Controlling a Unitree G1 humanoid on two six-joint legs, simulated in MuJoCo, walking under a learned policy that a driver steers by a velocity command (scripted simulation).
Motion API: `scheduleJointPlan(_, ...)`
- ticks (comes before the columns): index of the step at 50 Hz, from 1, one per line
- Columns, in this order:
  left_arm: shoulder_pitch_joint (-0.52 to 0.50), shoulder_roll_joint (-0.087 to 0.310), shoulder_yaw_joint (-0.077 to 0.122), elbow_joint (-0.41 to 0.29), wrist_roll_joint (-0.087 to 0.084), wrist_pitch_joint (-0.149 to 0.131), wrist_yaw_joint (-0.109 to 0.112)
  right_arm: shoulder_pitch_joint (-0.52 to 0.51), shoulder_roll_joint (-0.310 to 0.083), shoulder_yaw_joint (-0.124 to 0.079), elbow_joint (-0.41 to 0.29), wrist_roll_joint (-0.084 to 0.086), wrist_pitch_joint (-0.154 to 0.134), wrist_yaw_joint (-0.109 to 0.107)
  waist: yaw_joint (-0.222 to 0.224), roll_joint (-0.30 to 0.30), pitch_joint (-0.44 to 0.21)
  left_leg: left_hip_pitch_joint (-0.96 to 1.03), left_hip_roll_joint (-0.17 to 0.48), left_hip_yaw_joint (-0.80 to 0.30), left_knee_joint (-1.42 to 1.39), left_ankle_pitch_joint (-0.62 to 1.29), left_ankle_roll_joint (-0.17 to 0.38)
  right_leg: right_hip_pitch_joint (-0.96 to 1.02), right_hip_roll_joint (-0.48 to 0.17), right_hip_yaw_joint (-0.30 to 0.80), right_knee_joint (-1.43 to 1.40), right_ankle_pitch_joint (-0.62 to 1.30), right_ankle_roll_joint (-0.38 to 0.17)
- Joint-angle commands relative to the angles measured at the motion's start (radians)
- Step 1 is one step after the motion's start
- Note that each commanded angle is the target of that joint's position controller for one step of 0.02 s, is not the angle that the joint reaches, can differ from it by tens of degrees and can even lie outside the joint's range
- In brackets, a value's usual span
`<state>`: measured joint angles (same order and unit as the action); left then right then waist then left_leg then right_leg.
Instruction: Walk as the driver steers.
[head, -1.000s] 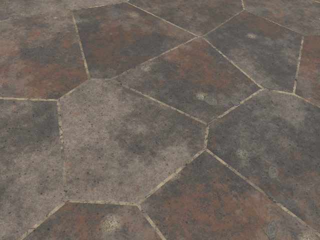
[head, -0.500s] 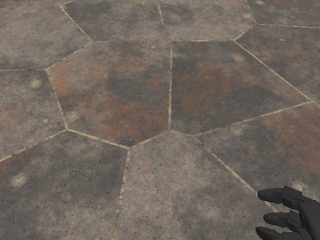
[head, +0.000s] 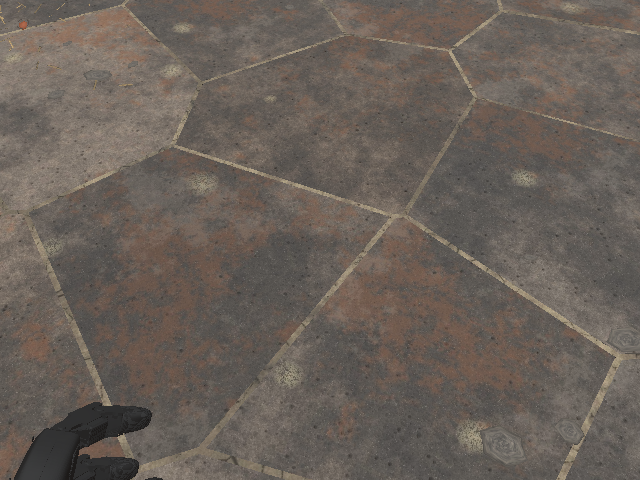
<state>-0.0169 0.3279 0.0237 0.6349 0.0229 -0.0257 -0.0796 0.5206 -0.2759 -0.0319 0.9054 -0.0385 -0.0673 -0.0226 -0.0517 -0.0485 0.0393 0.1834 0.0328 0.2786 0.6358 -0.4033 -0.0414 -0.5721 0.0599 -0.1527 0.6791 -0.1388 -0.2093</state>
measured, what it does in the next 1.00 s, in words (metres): walks ahead, turning right: left foot, then right foot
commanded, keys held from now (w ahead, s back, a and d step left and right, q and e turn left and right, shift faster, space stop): w+e+shift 0.78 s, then w+shift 0.22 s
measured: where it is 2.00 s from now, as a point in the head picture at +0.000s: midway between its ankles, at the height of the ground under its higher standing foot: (592, 175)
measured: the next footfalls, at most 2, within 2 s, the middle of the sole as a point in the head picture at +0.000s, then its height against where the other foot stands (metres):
left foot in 0.40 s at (276, 401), level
right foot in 0.88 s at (447, 310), level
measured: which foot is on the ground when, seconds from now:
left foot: down 0.00-0.00, up 0.02-0.38, down 0.40-0.86, up 0.88-1.00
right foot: down 0.00-0.40, up 0.42-0.86, down 0.88-1.00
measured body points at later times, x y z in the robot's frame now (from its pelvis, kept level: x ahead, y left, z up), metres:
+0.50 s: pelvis +0.46 +0.01 +0.02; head +0.49 +0.00 +0.47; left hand +0.67 +0.25 -0.09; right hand +0.50 -0.31 -0.06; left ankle +0.58 +0.10 -0.70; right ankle +0.26 -0.01 -0.59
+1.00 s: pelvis +0.80 -0.26 +0.02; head +0.82 -0.27 +0.47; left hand +1.08 -0.17 -0.10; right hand +0.64 -0.48 -0.10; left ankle +0.84 -0.06 -0.57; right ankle +0.80 -0.28 -0.70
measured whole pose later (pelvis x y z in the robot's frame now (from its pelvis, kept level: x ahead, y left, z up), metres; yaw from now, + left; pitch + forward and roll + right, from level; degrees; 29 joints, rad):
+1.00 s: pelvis +0.80 -0.26 +0.02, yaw -54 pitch +0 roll -1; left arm 0.26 0.31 0.05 0.79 0.03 -0.01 0.00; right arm 0.29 -0.23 0.00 0.75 -0.03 -0.07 0.00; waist -0.03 -0.01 0.06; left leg -0.38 0.10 -0.02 1.38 -0.31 0.00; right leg -0.31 0.19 -0.07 0.59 -0.27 -0.19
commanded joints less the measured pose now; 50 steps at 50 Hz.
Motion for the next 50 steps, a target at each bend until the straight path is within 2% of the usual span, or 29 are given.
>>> scheduleJointPlan(1, 0.461, 0.28, 0.101, 0.117, -0.006, 0.028, 0.057, -0.16, -0.063, -0.007, -0.188, -0.032, -0.02, 0.014, 0.172, -0.18, -0.183, -0.866, -0.043, -0.126, 1.041, -0.135, 0.029, 0.906, -0.168, 0.469, 0.036, 0.17, -0.137)
scheduleJointPlan(2, 0.459, 0.326, 0.117, 0.071, 0.002, 0.038, 0.063, -0.185, -0.122, -0.006, -0.298, 0.0, -0.044, 0.017, 0.182, -0.174, -0.388, -1.085, -0.061, -0.337, 1.104, -0.089, 0.025, 1.09, -0.297, 0.879, -0.25, -0.141, -0.3)
scheduleJointPlan(3, 0.432, 0.27, 0.112, 0.063, -0.002, 0.038, 0.075, -0.266, -0.168, -0.005, -0.3, -0.005, -0.063, 0.017, 0.182, -0.005, -0.248, -1.137, -0.002, -0.374, 0.992, 0.003, 0.029, 0.962, -0.315, 0.948, -0.417, -0.296, -0.252)
scheduleJointPlan(4, 0.386, 0.218, 0.1, 0.075, -0.003, 0.03, 0.081, -0.282, -0.176, -0.004, -0.289, -0.005, -0.066, 0.018, 0.122, 0.091, -0.097, -1.089, 0.036, -0.367, 0.877, 0.061, 0.026, 0.771, -0.286, 0.877, -0.45, -0.26, -0.207)
scheduleJointPlan(6, 0.335, 0.177, 0.083, 0.079, -0.008, -0.002, 0.087, -0.261, -0.154, 0.005, -0.276, -0.035, -0.032, 0.015, 0.027, 0.161, 0.003, -0.931, 0.083, -0.369, 0.738, 0.03, -0.007, 0.478, -0.202, 0.72, -0.449, -0.058, -0.178)
scheduleJointPlan(9, 0.322, 0.148, 0.071, 0.086, -0.018, -0.042, 0.079, -0.341, -0.109, 0.017, -0.318, -0.039, 0.016, 0.025, 0.001, 0.137, 0.063, -0.805, 0.116, -0.321, 0.482, 0.039, -0.047, 0.213, -0.099, 0.572, -0.5, 0.025, -0.159)
scheduleJointPlan(12, 0.329, 0.154, 0.082, 0.088, -0.019, -0.054, 0.071, -0.503, -0.052, 0.041, -0.383, -0.007, 0.011, 0.045, 0.051, 0.075, 0.071, -0.654, 0.076, -0.284, 0.169, 0.371, -0.038, 0.125, -0.018, 0.494, -0.502, 0.142, -0.089)
scheduleJointPlan(16, 0.384, 0.18, 0.098, 0.105, -0.03, -0.052, 0.067, -0.538, -0.091, 0.03, -0.391, 0.018, 0.004, 0.04, 0.101, 0.016, 0.001, -0.528, 0.01, -0.298, -0.047, 0.487, 0.0, 0.316, -0.061, 0.547, -0.421, 0.351, -0.022)
scheduleJointPlan(18, 0.376, 0.216, 0.107, 0.103, -0.019, -0.047, 0.074, -0.408, -0.159, 0.0, -0.352, 0.018, 0.0, 0.023, 0.039, 0.018, -0.095, -0.38, -0.043, -0.31, -0.088, 0.337, 0.015, 0.426, -0.061, 0.563, -0.221, 0.571, 0.025)
scheduleJointPlan(19, 0.336, 0.246, 0.111, 0.099, -0.013, -0.048, 0.069, -0.238, -0.198, -0.021, -0.314, 0.021, -0.005, 0.009, -0.071, 0.035, -0.184, -0.195, -0.048, -0.293, -0.094, 0.259, 0.022, 0.396, -0.039, 0.538, -0.006, 0.613, 0.049)
scheduleJointPlan(20, 0.295, 0.193, 0.096, 0.086, -0.007, -0.06, 0.066, -0.02, -0.254, -0.048, -0.267, 0.008, -0.009, -0.013, -0.174, 0.06, -0.28, 0.053, 0.041, -0.354, -0.059, 0.115, 0.042, 0.251, 0.003, 0.492, 0.275, 0.491, 0.068)
scheduleJointPlan(21, 0.304, 0.005, 0.049, 0.044, -0.015, -0.069, 0.072, 0.098, -0.313, -0.062, -0.243, -0.034, -0.015, -0.027, -0.158, 0.319, -0.354, 0.263, 0.332, -0.71, -0.155, -0.253, 0.07, -0.019, 0.098, 0.392, 0.613, -0.351, 0.074)
scheduleJointPlan(22, 0.405, 0.017, 0.03, -0.008, -0.047, -0.061, 0.072, -0.046, -0.345, -0.075, -0.265, -0.035, -0.01, -0.013, -0.023, 0.517, -0.422, 0.233, 0.463, -1.232, -0.391, -0.426, 0.145, -0.188, 0.084, 0.313, 0.761, -0.357, 0.078)
scheduleJointPlan(23, 0.326, 0.091, 0.039, 0.033, -0.014, -0.038, 0.077, -0.19, -0.222, -0.058, -0.299, -0.024, -0.003, -0.006, -0.022, 0.274, -0.249, 0.065, 0.395, -1.093, -0.409, -0.535, 0.155, -0.224, -0.009, 0.285, 0.773, -0.224, 0.078)
scheduleJointPlan(25, 0.243, 0.102, 0.045, 0.028, 0.008, -0.013, 0.046, -0.231, -0.136, -0.036, -0.271, -0.018, 0.002, 0.003, -0.004, 0.099, -0.101, -0.147, 0.307, -0.748, -0.386, -0.194, 0.129, -0.18, -0.082, 0.245, 0.689, -0.141, 0.1)
scheduleJointPlan(28, 0.177, 0.027, 0.024, -0.021, 0.016, 0.025, 0.009, -0.156, -0.088, -0.023, -0.175, 0.011, -0.024, 0.016, 0.027, 0.132, -0.007, -0.261, 0.246, -0.48, -0.434, 0.06, 0.091, -0.194, -0.147, 0.238, 0.654, -0.114, 0.114)
scheduleJointPlan(30, 0.125, 0.02, 0.014, -0.061, 0.014, 0.035, 0.001, -0.155, -0.088, -0.023, -0.157, 0.019, -0.043, 0.029, 0.043, 0.131, 0.009, -0.282, 0.25, -0.361, -0.463, 0.224, 0.091, -0.223, -0.158, 0.218, 0.626, -0.037, 0.121)
scheduleJointPlan(33, 0.032, 0.029, 0.007, -0.105, 0.005, 0.039, -0.005, -0.175, -0.101, -0.024, -0.139, 0.01, -0.059, 0.03, 0.067, 0.117, 0.061, -0.317, 0.211, -0.175, -0.51, 0.384, 0.081, -0.214, -0.15, 0.175, 0.476, 0.1, 0.122)
scheduleJointPlan(36, -0.082, 0.026, -0.004, -0.129, 0.009, 0.035, -0.025, -0.103, -0.129, -0.031, -0.099, 0.007, -0.059, 0.021, 0.037, 0.076, 0.12, -0.25, 0.178, -0.05, -0.542, 0.572, 0.057, -0.173, -0.119, 0.053, 0.247, 0.143, 0.084)
scheduleJointPlan(38, -0.106, 0.014, -0.01, -0.125, 0.005, 0.029, -0.029, -0.07, -0.157, -0.034, -0.086, 0.005, -0.05, 0.011, 0.04, 0.083, 0.108, -0.187, 0.171, 0.015, -0.483, 0.968, 0.034, -0.064, -0.059, -0.033, 0.128, 0.122, 0.042)
scheduleJointPlan(40, -0.032, 0.035, -0.002, -0.096, 0.009, 0.024, -0.015, -0.041, -0.209, -0.044, -0.083, 0.008, -0.028, -0.006, 0.095, 0.144, 0.029, -0.105, 0.203, 0.017, -0.326, 1.4, 0.03, 0.069, 0.016, -0.061, 0.084, 0.042, 0.012)
scheduleJointPlan(42, 0.281, 0.1, 0.033, 0.001, 0.011, 0.016, 0.01, -0.103, -0.261, -0.055, -0.102, 0.001, 0.002, -0.014, 0.254, 0.187, -0.112, -0.166, 0.252, -0.021, 0.04, 1.527, 0.069, 0.406, 0.062, 0.006, 0.048, -0.064, -0.035)
scheduleJointPlan(43, 0.493, 0.136, 0.061, 0.081, 0.012, 0.009, 0.032, -0.151, -0.253, -0.053, -0.121, -0.001, 0.01, -0.008, 0.34, 0.16, -0.187, -0.328, 0.225, -0.025, 0.347, 1.325, 0.089, 0.684, 0.051, 0.086, -0.061, -0.064, -0.066)
scheduleJointPlan(44, 0.456, 0.198, 0.095, 0.1, -0.014, 0.021, 0.059, -0.155, -0.16, -0.04, -0.136, -0.005, 0.007, 0.009, 0.256, -0.079, -0.191, -0.616, 0.034, -0.038, 0.736, 0.214, 0.069, 0.875, -0.087, 0.301, -0.089, -0.142, -0.062)
scheduleJointPlan(45, 0.355, 0.296, 0.102, 0.037, 0.02, 0.03, 0.061, -0.061, -0.112, -0.017, -0.252, 0.028, -0.01, 0.018, 0.119, -0.187, -0.352, -0.954, -0.043, -0.206, 1.025, -0.078, 0.038, 1.083, -0.36, 0.88, -0.253, -0.183, -0.247)
scheduleJointPlan(46, 0.42, 0.239, 0.103, 0.035, 0.016, 0.034, 0.077, -0.196, -0.171, -0.022, -0.263, 0.027, -0.032, 0.017, 0.204, 0.008, -0.34, -1.027, -0.009, -0.317, 1.01, 0.039, 0.043, 1.027, -0.355, 0.916, -0.385, -0.237, -0.239)
scheduleJointPlan(47, 0.395, 0.196, 0.094, 0.076, 0.009, 0.021, 0.086, -0.204, -0.151, -0.013, -0.257, 0.035, -0.039, 0.016, 0.146, 0.069, -0.155, -1.031, 0.044, -0.316, 0.911, 0.08, 0.049, 0.844, -0.347, 0.813, -0.423, -0.195, -0.205)
scheduleJointPlan(48, 0.376, 0.151, 0.082, 0.098, 0.007, -0.002, 0.089, -0.227, -0.134, -0.007, -0.249, 0.02, -0.035, 0.015, 0.097, 0.141, -0.06, -0.965, 0.09, -0.321, 0.796, 0.087, 0.049, 0.664, -0.3, 0.72, -0.436, -0.125, -0.164)
scheduleJointPlan(50, 0.318, 0.091, 0.055, 0.107, 0.007, -0.038, 0.1, -0.181, -0.1, 0.005, -0.216, -0.013, 0.001, 0.029, 0.014, 0.154, -0.012, -0.823, 0.125, -0.333, 0.678, 0.071, 0.038, 0.445, -0.216, 0.574, -0.468, -0.056, -0.122)
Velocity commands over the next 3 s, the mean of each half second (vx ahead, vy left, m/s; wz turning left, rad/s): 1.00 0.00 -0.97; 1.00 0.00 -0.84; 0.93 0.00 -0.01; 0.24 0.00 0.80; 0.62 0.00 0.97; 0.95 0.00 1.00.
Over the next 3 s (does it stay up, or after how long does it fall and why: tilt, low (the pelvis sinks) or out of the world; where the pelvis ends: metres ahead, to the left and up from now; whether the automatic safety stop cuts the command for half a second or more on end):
stays up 1.77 -0.72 0.00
